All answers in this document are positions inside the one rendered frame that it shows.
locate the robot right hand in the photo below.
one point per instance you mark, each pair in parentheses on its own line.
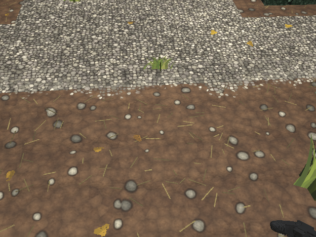
(293,228)

